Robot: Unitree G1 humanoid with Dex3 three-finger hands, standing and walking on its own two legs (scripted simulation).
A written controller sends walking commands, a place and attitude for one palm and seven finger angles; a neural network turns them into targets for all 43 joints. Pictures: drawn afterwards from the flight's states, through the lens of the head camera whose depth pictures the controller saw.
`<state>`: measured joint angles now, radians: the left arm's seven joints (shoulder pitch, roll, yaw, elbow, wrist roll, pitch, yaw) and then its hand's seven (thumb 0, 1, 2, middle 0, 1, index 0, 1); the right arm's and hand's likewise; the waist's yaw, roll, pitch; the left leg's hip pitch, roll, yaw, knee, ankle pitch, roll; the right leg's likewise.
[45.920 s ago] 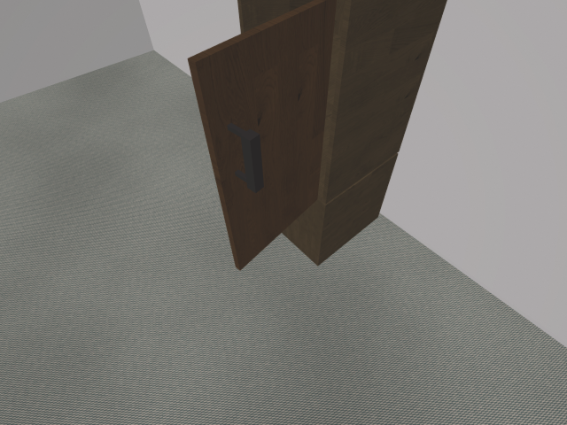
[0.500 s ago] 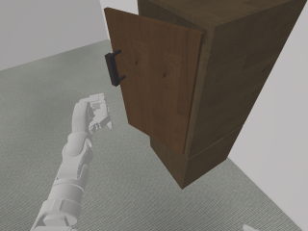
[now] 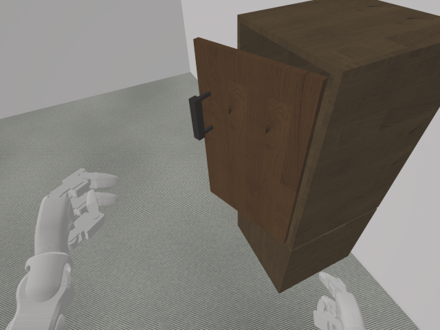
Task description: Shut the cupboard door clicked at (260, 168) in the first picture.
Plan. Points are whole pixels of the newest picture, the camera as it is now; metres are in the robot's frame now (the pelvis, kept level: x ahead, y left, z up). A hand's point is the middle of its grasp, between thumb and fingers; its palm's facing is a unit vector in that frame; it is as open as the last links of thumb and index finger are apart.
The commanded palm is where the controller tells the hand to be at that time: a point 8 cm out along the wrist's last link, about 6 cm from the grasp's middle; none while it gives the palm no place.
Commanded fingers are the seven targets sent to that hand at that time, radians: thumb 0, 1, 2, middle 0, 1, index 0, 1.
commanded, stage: draw the hand back to the body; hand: left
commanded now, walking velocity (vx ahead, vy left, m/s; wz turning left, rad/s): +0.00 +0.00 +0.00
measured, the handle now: (203, 115) +0.66 +0.13 +0.05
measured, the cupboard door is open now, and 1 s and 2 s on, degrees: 22 22 22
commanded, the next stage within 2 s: step back with the hand held close in 0.60 s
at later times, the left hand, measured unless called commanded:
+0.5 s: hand (54, 236) +0.20 +0.26 +0.15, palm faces +0.47 -0.79 -0.39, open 7.3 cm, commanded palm +0.15 +0.30 +0.17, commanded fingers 0.00 0.90 0.90 -0.20 -0.30 -0.20 -0.30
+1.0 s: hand (47, 234) +0.20 +0.27 +0.15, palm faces +0.37 -0.79 -0.48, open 7.4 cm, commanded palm +0.14 +0.31 +0.17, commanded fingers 0.00 0.90 0.90 -0.20 -0.30 -0.20 -0.30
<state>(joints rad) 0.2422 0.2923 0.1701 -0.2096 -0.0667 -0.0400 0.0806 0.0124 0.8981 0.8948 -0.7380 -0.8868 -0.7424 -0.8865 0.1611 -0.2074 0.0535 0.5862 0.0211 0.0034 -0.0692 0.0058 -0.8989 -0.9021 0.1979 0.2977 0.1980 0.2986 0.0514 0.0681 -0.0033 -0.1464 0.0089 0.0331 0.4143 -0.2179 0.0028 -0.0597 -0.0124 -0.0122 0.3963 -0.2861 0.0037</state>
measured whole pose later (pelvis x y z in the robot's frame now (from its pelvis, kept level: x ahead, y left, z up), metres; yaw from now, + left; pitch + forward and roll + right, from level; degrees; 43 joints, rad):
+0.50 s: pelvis +0.01 +0.00 +0.00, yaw +0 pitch -2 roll +0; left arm 0.46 0.32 0.34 -0.35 -0.07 -0.07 0.11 0.01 0.90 0.89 -0.22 -0.32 -0.23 -0.32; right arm 0.19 -0.24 0.00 0.63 0.02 -0.07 -0.09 0.01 -0.90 -0.90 0.20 0.30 0.20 0.30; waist 0.06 0.07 -0.02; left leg -0.15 0.01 0.03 0.43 -0.23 0.00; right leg -0.06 -0.01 -0.02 0.41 -0.31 0.00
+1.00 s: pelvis -0.01 +0.01 +0.00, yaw -1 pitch +1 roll -1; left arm 0.52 0.40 0.38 -0.39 -0.07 -0.13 0.11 0.01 0.89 0.89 -0.21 -0.30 -0.21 -0.30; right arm 0.17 -0.25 -0.02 0.58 0.02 0.04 -0.10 0.01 -0.90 -0.90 0.20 0.30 0.20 0.30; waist 0.01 0.07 -0.03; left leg -0.27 0.02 0.05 0.49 -0.24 0.02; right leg -0.18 -0.01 0.01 0.44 -0.28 0.02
